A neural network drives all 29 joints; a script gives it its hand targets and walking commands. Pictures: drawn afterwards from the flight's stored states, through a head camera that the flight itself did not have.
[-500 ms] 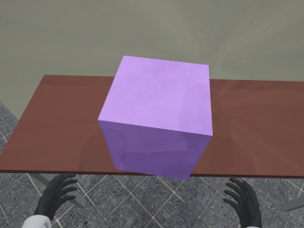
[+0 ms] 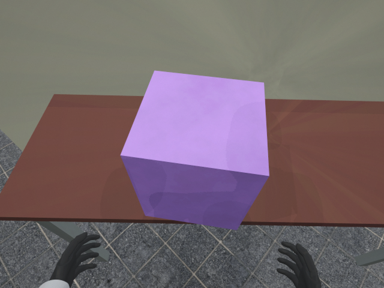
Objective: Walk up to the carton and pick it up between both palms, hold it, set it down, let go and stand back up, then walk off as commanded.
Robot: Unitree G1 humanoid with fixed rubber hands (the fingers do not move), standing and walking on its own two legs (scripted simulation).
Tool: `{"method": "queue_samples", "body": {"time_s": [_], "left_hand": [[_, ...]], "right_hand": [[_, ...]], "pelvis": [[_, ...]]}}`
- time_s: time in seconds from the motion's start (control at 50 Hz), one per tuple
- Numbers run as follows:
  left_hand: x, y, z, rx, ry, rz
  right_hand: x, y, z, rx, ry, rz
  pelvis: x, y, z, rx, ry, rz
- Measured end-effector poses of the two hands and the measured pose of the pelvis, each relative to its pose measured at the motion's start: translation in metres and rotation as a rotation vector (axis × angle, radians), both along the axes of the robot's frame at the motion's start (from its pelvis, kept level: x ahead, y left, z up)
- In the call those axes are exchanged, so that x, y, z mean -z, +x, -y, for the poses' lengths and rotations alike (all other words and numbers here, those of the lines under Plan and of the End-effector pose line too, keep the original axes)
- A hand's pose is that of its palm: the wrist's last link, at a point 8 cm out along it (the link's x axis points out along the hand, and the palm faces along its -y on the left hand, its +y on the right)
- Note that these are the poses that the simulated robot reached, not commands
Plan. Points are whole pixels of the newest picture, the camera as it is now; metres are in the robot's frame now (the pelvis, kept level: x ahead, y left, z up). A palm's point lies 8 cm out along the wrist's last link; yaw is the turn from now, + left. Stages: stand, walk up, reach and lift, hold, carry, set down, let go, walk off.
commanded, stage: set down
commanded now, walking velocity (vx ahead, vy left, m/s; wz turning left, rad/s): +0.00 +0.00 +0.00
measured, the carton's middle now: (198, 155) +0.37 +0.00 +0.07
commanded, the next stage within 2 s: let go in 0.26 s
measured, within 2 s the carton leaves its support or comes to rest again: neither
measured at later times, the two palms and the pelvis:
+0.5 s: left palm (75, 274) +0.16 +0.24 -0.07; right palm (304, 287) +0.16 -0.23 -0.09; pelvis +0.01 +0.00 +0.00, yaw +0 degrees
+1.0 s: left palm out of the picture +0.13 +0.26 -0.09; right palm out of the picture +0.15 -0.29 -0.08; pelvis +0.01 +0.00 -0.01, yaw +0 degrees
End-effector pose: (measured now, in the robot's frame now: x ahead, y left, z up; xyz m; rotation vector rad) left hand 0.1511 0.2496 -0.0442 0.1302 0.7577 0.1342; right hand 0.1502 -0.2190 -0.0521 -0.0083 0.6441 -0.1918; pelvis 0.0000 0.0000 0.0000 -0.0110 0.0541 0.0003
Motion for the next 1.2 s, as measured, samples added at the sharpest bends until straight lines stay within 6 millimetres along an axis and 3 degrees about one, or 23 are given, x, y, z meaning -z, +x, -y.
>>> {"method": "queue_samples", "body": {"time_s": [0.24,0.46,0.74,0.84,0.98,1.2], "left_hand": [[0.017,-0.007,0.0,-0.011,0.013,-0.067],[0.025,0.005,0.006,-0.001,0.02,-0.077],[0.032,0.003,0.009,-0.002,0.023,-0.106],[0.037,-0.004,0.0,0.029,0.081,-0.114],[0.046,-0.017,-0.009,0.015,0.102,-0.129],[0.056,-0.046,-0.017,-0.006,0.11,-0.196]], "right_hand": [[0.019,-0.001,0.007,-0.027,-0.026,-0.048],[0.032,0.007,0.008,-0.06,-0.025,-0.072],[0.037,0.007,0.01,-0.072,-0.033,-0.078],[0.042,0.001,0.032,-0.103,-0.119,-0.179],[0.03,0.004,0.064,-0.093,-0.208,-0.181],[0.027,-0.006,0.073,-0.09,-0.23,-0.18]], "pelvis": [[0.0,0.006,0.002,0.001,0.001,-0.008],[0.0,0.008,0.002,0.001,0.001,-0.01],[0.0,0.01,0.003,0.001,0.001,-0.013],[0.004,0.012,0.002,0.001,0.001,0.013],[0.008,0.013,0.003,0.0,0.002,0.034],[0.008,0.007,0.003,0.0,0.003,0.045]]}}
